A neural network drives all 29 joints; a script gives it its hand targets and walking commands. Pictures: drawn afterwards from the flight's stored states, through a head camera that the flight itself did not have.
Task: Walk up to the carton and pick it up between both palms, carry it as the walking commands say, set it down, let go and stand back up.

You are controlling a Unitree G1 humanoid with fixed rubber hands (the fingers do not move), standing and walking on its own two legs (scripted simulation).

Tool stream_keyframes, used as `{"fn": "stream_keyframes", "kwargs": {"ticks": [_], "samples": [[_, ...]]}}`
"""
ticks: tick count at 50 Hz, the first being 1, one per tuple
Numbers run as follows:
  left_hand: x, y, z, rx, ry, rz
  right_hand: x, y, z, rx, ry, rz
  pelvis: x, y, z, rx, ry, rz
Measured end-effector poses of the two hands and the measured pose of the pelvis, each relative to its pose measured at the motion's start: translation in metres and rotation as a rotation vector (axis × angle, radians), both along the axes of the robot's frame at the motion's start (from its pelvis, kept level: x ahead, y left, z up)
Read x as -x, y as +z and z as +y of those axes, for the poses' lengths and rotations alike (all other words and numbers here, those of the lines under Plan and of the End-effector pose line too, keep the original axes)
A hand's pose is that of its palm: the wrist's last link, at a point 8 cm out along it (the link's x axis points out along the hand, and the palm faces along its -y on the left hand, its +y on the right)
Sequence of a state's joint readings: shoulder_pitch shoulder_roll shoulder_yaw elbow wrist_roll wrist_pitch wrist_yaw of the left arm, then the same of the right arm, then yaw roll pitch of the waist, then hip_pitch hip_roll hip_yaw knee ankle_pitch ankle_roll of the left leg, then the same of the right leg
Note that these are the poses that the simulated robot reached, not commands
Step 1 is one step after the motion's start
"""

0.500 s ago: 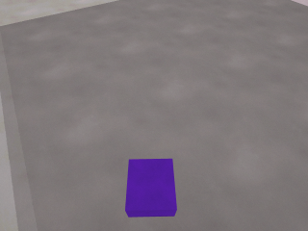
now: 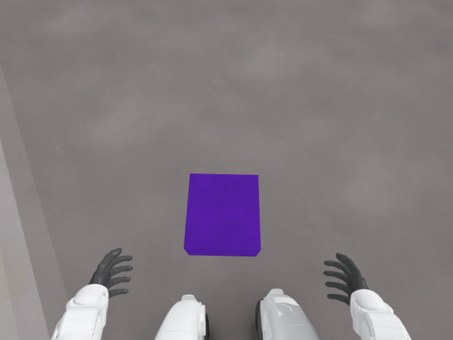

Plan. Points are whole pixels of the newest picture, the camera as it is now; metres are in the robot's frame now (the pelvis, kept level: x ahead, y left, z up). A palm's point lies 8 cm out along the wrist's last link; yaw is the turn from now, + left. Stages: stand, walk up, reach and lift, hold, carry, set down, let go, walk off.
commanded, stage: reach and lift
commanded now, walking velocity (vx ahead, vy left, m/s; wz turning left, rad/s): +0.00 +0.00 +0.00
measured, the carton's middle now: (223, 215) +0.49 +0.01 -0.65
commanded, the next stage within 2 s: none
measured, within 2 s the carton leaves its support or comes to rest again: neither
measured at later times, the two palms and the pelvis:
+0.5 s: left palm (123, 219) +0.34 +0.23 -0.13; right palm (334, 230) +0.30 -0.22 -0.14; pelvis -0.08 +0.00 -0.05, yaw +1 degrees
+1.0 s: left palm (135, 165) +0.48 +0.23 -0.17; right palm (316, 173) +0.45 -0.22 -0.17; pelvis -0.05 -0.01 -0.07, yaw +1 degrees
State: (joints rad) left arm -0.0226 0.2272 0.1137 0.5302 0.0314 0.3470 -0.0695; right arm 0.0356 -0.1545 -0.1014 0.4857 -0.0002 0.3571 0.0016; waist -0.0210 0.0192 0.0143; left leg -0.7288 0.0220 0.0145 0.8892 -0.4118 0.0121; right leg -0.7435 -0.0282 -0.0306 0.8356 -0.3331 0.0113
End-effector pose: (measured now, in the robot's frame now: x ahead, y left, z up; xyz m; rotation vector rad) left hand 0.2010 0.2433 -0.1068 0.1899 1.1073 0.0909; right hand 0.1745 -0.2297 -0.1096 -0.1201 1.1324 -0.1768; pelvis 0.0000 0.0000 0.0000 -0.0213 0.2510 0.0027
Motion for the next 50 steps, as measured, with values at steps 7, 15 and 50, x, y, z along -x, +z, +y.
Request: {"fn": "stream_keyframes", "kwargs": {"ticks": [7,15,50], "samples": [[-0.034,-0.011,-0.010,0.015,-0.022,-0.078,-0.029,-0.007,-0.005,0.009,0.006,-0.075,0.029,-0.020,-0.001,-0.006,-0.010,0.015],[-0.067,-0.015,-0.011,0.036,-0.016,-0.124,-0.072,-0.013,0.001,0.000,0.000,-0.141,0.059,-0.035,-0.003,-0.011,0.000,0.021],[-0.283,-0.059,-0.017,0.107,-0.022,-0.466,-0.276,-0.063,0.007,-0.023,-0.052,-0.482,0.047,-0.074,-0.005,0.000,0.010,0.519]]}}
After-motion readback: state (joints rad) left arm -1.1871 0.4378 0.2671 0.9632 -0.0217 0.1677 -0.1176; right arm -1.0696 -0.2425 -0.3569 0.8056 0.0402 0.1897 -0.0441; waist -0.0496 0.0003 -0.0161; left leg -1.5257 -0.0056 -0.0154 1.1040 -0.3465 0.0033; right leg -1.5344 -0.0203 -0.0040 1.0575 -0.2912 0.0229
